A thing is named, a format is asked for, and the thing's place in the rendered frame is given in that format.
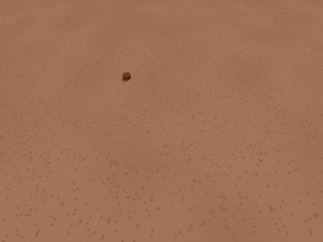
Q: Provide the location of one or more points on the tin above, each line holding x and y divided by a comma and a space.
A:
126, 76

